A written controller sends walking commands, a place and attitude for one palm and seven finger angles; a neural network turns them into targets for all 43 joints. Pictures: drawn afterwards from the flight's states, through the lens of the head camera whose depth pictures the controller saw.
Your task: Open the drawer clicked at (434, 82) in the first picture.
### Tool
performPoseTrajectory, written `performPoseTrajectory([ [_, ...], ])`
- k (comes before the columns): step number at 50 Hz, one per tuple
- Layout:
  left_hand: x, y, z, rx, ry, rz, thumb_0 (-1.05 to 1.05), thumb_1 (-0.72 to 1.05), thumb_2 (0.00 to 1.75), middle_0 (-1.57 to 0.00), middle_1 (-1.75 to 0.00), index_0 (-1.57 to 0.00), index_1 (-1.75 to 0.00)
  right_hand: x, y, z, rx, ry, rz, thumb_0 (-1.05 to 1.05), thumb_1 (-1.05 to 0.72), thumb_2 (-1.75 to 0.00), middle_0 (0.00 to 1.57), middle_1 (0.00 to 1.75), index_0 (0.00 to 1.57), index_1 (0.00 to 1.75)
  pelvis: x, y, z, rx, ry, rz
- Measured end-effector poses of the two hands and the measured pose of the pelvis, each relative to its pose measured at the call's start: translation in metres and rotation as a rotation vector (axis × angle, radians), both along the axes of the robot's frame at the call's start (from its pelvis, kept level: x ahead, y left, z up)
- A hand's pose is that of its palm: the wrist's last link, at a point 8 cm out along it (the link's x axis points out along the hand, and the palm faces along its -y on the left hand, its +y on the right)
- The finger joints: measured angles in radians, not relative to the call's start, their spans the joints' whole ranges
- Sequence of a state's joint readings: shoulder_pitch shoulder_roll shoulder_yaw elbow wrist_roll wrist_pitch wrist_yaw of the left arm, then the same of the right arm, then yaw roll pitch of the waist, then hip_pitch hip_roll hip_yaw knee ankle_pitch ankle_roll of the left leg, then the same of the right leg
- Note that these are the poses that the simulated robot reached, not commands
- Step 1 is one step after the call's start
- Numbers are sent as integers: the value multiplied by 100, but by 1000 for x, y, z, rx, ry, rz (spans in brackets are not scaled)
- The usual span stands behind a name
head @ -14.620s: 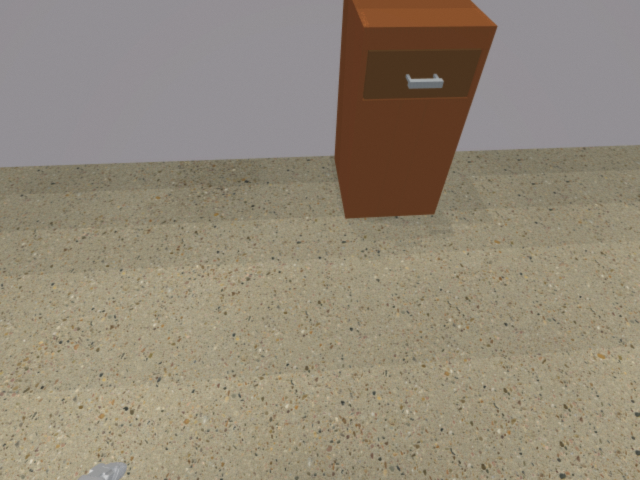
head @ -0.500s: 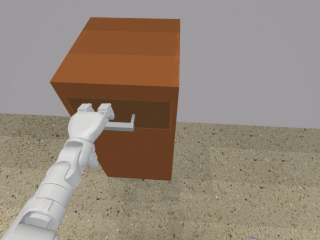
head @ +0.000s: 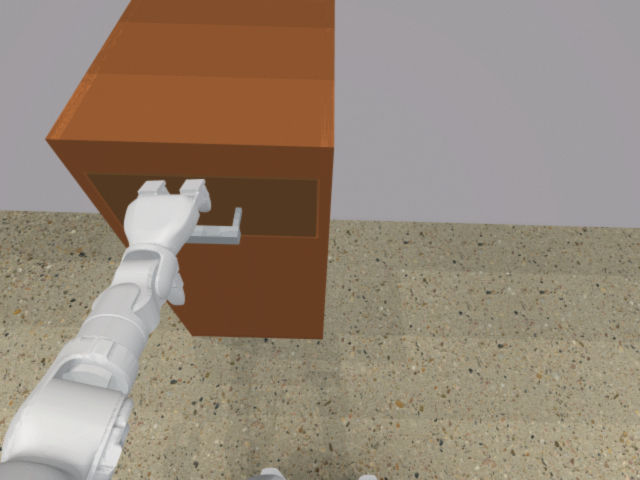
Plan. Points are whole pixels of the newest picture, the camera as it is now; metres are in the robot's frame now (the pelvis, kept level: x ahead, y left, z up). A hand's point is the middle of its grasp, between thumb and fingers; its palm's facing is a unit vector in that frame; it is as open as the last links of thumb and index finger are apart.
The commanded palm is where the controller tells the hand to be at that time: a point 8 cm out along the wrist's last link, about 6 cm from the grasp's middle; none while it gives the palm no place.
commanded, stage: move the hooked fingers above the handle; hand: left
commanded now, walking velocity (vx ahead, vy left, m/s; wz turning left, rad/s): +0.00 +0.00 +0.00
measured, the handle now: (208, 223) +0.52 +0.19 -0.08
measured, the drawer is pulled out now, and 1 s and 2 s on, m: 0.00 0.00 0.00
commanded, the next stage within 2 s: lower the fingers behind the handle in 1.04 s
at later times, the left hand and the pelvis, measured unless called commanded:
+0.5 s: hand (183, 234) +0.46 +0.21 -0.02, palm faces -0.09 -0.04 -0.99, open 13.8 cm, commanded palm +0.45 +0.20 +0.04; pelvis +0.01 +0.00 -0.01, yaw -1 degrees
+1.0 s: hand (181, 238) +0.46 +0.21 -0.03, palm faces -0.10 -0.06 -0.99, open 13.8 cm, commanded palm +0.45 +0.20 +0.04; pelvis +0.01 +0.01 -0.01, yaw -1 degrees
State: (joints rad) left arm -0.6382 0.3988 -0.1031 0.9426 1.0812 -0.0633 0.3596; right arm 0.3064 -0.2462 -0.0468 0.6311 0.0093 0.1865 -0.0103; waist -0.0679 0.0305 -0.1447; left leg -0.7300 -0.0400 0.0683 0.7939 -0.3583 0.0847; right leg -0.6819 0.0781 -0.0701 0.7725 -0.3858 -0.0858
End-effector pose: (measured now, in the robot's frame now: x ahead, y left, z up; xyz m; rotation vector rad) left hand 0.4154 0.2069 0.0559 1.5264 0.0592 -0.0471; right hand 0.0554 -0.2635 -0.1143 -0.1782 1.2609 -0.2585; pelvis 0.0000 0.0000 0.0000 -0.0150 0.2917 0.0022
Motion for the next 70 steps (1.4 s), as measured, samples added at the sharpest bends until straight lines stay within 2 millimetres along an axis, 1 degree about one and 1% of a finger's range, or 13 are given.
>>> performPoseTrajectory([
  [8,21,-8,-12,-3,2,2,0,-48,30,-32,-120,-32,-120,-27,-7,-7,-19,69,-39,0,-90,-90,20,30,20,30,1,-2,-8,-4,45,-7],
  [12,29,-9,-20,-1,11,11,0,-48,30,-32,-120,-32,-120,-40,-8,-9,-25,101,-58,0,-90,-90,20,30,20,30,2,-3,-11,-6,65,-11],
  [19,34,-3,-24,-3,5,22,0,-48,30,-32,-120,-32,-120,-53,-5,-10,-23,141,-83,0,-90,-90,20,30,20,30,5,-3,-13,-9,80,-20],
  [23,32,1,-24,6,16,33,0,-48,30,-32,-120,-32,-120,-53,-2,-10,-15,151,-82,0,-90,-90,20,30,20,30,6,-1,-11,-11,76,-15],
  [27,32,2,-25,-1,31,31,0,-48,30,-32,-120,-32,-120,-46,-1,-9,-16,143,-73,0,-90,-90,20,30,20,30,8,0,-10,-14,73,-7],
  [36,39,-7,-22,-18,-5,-3,0,-48,30,-32,-120,-32,-120,-27,1,-9,-27,98,-50,0,-90,-90,20,30,21,30,10,5,-12,-18,81,-5],
  [40,41,-3,-24,-10,-9,22,0,-48,30,-32,-120,-32,-120,-21,4,-9,-24,85,-48,0,-90,-90,20,30,21,30,11,7,-13,-19,82,-12],
  [44,36,3,-25,-9,9,37,0,-48,30,-32,-120,-32,-120,-18,8,-8,-16,83,-51,0,-90,-90,20,30,20,30,12,9,-10,-20,74,-17],
  [50,29,7,-29,-16,30,9,0,-48,30,-32,-120,-32,-120,-18,12,-6,-20,94,-41,0,-90,-90,20,30,21,30,13,12,-9,-24,65,-4],
  [55,32,4,-25,-21,-13,-16,0,-48,30,-32,-120,-32,-120,-20,12,-9,-26,103,-34,0,-90,-90,20,30,21,30,11,15,-12,-29,72,4],
  [60,36,2,-22,-18,-30,10,0,-48,30,-32,-120,-32,-120,-24,15,-10,-19,105,-44,0,-90,-90,20,30,21,30,10,18,-13,-31,72,-4],
  [65,33,-1,-30,-10,16,17,0,-48,30,-32,-120,-32,-120,-29,19,-9,-13,107,-56,0,-90,-90,20,30,21,30,8,19,-12,-31,68,-9],
  [70,29,-6,-38,-27,20,-25,0,-48,30,-32,-120,-32,-120,-37,20,-11,-23,115,-58,0,-90,-90,20,30,21,30,5,20,-16,-32,78,-11],
])
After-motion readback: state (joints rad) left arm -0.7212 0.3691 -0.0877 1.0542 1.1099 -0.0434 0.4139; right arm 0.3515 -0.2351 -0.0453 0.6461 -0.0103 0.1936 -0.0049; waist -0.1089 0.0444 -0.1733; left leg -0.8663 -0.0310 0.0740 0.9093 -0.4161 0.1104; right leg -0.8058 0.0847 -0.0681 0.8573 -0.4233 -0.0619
